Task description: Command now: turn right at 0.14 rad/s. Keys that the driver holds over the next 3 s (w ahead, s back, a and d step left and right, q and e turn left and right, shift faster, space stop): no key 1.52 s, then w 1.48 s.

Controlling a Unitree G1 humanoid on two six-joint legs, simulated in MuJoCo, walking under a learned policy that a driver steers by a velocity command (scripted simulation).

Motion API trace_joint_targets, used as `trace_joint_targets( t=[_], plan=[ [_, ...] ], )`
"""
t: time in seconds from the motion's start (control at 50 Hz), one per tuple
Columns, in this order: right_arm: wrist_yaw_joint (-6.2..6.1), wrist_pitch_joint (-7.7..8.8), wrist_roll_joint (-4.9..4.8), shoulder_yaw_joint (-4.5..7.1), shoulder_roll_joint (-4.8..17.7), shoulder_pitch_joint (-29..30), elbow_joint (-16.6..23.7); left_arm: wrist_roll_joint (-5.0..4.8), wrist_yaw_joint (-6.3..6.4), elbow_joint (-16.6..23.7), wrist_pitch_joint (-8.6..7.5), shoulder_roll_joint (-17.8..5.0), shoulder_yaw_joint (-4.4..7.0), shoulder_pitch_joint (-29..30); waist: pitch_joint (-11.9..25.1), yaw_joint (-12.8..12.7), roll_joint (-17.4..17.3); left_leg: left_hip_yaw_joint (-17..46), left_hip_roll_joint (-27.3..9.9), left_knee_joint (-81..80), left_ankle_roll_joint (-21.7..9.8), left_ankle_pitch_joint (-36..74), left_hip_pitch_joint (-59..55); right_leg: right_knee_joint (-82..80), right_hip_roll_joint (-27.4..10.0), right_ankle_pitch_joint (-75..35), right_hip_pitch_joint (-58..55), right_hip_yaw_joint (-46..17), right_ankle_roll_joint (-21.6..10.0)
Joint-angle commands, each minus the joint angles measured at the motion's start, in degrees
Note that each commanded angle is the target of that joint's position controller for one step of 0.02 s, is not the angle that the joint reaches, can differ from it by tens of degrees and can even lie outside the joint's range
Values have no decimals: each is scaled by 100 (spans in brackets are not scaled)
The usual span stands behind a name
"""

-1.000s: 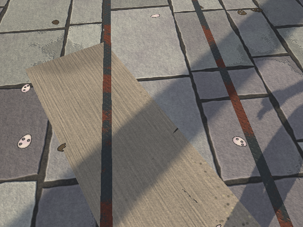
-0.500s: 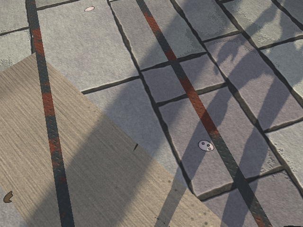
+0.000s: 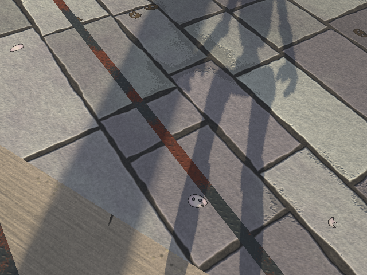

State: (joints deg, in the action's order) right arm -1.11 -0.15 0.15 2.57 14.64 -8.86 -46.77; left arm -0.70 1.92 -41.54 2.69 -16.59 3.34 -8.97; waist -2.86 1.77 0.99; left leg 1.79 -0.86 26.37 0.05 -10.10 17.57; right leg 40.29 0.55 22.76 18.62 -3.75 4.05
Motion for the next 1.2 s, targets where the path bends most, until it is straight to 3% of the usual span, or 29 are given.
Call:
trace_joint_targets(
  t=[0.02,0.04,0.06,0.08,0.1,0.12,0.18,0.32,0.42,0.78,1.2],
  plan=[
    [-8,39,-83,184,956,100,255,28,-41,141,-79,-410,119,-381,784,-214,-1173,974,-1024,-485,-1006,1140,-513,-1755,126,-1111,-940,382,-259],
    [8,74,-88,148,879,-124,170,86,-40,168,-81,-538,132,-339,759,-172,-973,927,-928,-452,-701,675,-157,-2005,-60,-1517,-1379,113,-441],
    [50,137,37,79,701,-180,194,161,-5,221,-73,-852,180,-411,884,-80,-255,567,-634,59,-320,27,282,-1986,-787,-2242,-1815,-658,-701],
    [70,195,84,6,357,-258,239,220,-43,133,-75,-899,169,-176,820,229,924,-61,-111,75,20,-798,37,-1989,-1174,-1835,-986,-970,-1128],
    [56,195,156,22,556,5,195,228,-106,248,-139,-436,55,105,597,72,721,-19,-155,47,211,-550,-381,-2160,-1031,-907,-473,-942,-1167],
    [57,189,146,47,618,130,159,269,-135,183,-199,-284,6,107,430,34,635,-17,-142,-16,253,-203,-490,-2177,-791,-405,-326,-772,-966],
    [-14,136,91,81,707,-14,-9,210,-135,14,-349,-436,17,-126,104,10,554,45,-199,-31,227,162,-570,-2116,-544,-568,-137,-577,-695],
    [-29,144,45,88,652,-130,-390,144,-89,-225,-381,-349,-12,-358,186,-61,93,48,-210,-70,251,496,-676,-1883,-413,-1307,-422,-426,-704],
    [-69,114,20,99,669,-169,-628,119,-96,-421,-386,-310,-14,-430,286,-74,-53,53,-225,-41,250,750,-801,-1789,-336,-1757,-560,-312,-694],
    [-164,11,-10,87,597,-238,-1215,90,-41,-1169,-366,-261,-64,-679,156,-89,-62,-1,-173,-57,178,761,-860,-1791,-169,-1767,-560,-56,-592],
    [-192,-15,-18,16,372,-527,-1549,76,-4,-1716,-363,-88,-169,-1002,-13,-125,-100,-36,-96,-128,141,505,-745,-1877,-103,-1323,-453,77,-531]
  ],
)
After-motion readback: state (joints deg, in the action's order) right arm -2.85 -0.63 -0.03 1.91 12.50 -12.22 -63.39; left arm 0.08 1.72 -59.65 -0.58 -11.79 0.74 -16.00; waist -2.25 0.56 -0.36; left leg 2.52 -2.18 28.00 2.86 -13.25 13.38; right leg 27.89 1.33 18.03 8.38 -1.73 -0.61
